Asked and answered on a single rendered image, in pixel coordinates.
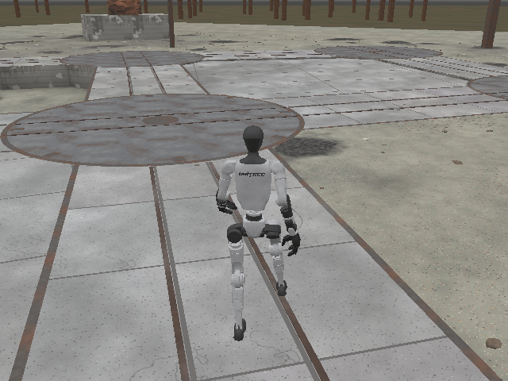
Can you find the robot right upper arm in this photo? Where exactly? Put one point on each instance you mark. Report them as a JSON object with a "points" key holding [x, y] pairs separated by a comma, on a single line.
{"points": [[280, 182]]}

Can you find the robot left forearm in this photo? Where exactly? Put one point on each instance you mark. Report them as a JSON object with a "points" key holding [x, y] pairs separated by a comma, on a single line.
{"points": [[220, 203]]}

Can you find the robot right forearm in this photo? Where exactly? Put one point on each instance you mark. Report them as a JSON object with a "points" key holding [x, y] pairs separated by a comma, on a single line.
{"points": [[288, 218]]}

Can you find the left robot foot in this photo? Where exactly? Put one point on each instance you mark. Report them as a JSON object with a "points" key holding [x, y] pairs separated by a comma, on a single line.
{"points": [[239, 333]]}

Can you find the right robot thigh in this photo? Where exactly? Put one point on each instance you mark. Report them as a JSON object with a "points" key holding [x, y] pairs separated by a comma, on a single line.
{"points": [[273, 231]]}

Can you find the robot left hand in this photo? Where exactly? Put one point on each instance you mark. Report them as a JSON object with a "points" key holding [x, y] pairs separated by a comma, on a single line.
{"points": [[230, 205]]}

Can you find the robot right hand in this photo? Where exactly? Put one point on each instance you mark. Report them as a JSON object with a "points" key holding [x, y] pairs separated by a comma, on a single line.
{"points": [[295, 243]]}

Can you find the robot left upper arm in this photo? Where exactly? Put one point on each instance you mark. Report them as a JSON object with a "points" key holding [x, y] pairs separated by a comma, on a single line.
{"points": [[225, 178]]}

